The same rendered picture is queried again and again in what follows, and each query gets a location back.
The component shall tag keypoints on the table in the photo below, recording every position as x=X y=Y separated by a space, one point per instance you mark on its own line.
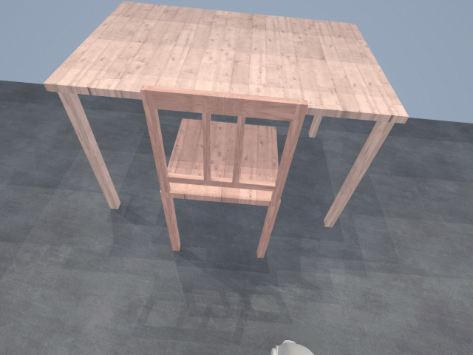
x=327 y=63

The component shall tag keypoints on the chair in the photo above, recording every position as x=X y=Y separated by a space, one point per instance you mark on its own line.
x=219 y=161

